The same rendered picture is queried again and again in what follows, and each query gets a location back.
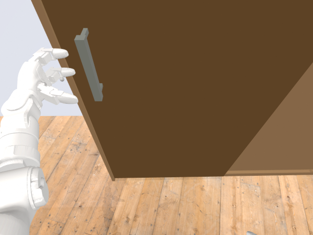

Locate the left robot forearm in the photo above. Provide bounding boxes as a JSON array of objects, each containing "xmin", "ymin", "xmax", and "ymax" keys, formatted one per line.
[{"xmin": 0, "ymin": 88, "xmax": 43, "ymax": 172}]

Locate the handle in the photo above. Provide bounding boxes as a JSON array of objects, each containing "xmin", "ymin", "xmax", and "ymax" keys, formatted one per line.
[{"xmin": 74, "ymin": 28, "xmax": 103, "ymax": 101}]

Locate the left robot hand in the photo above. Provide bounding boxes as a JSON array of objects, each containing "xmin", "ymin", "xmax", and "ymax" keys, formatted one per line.
[{"xmin": 17, "ymin": 47, "xmax": 78, "ymax": 105}]

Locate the robot left upper arm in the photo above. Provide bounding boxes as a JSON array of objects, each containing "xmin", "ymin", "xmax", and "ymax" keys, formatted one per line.
[{"xmin": 0, "ymin": 166, "xmax": 49, "ymax": 235}]

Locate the wardrobe door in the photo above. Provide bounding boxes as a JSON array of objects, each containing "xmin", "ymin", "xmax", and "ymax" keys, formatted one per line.
[
  {"xmin": 229, "ymin": 63, "xmax": 313, "ymax": 170},
  {"xmin": 41, "ymin": 0, "xmax": 313, "ymax": 178}
]

